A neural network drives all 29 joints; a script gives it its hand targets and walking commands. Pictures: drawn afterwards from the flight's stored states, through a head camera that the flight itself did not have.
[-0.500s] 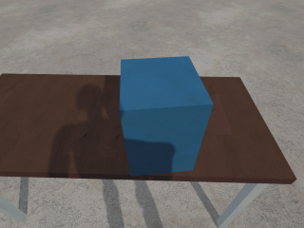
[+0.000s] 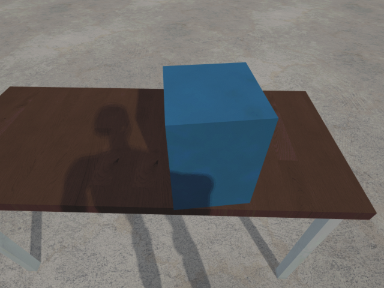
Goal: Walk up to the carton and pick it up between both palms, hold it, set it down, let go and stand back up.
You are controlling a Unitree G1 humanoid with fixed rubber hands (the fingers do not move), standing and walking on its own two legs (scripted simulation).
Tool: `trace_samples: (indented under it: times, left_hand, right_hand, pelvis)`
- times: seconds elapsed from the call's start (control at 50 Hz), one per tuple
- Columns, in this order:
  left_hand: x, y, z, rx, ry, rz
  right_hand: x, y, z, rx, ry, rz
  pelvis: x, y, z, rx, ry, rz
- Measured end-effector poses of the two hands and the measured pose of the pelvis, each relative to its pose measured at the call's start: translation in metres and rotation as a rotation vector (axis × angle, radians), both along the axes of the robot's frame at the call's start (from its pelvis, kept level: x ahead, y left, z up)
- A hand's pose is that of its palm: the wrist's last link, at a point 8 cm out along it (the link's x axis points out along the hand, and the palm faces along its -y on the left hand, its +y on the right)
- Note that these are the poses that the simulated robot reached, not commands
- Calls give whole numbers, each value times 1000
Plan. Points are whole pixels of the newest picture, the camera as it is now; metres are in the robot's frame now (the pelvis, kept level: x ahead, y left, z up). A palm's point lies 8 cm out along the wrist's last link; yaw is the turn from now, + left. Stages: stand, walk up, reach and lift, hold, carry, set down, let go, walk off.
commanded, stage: stand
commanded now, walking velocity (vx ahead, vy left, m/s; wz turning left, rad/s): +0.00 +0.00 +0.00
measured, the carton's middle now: (208, 138) +0.46 -0.01 +0.06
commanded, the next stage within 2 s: none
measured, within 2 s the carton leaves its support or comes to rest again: neither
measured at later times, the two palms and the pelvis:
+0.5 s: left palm out of the picture +0.00 +0.23 -0.14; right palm out of the picture +0.02 -0.25 -0.13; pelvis +0.01 +0.00 +0.00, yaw +0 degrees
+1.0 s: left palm out of the picture +0.04 +0.22 -0.14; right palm out of the picture +0.03 -0.25 -0.13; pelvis +0.03 -0.01 +0.00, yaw +0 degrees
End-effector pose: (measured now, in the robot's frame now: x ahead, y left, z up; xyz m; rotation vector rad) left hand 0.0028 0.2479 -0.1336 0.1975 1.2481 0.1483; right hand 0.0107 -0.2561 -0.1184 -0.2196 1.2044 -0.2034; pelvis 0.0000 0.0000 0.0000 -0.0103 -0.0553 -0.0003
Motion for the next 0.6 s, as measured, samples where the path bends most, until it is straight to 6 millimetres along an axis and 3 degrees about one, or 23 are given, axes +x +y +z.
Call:
trace_samples:
  times: [0.24, 0.6]
  left_hand:
    - [-18, -1, -2, 3, 56, 22]
    - [3, -19, -4, -15, 64, 21]
  right_hand:
    - [-1, 3, -5, 9, 20, -15]
    - [5, 5, -9, 30, 60, -36]
  pelvis:
    - [1, 1, -1, 4, 6, -2]
    - [14, -6, 1, 6, 13, -6]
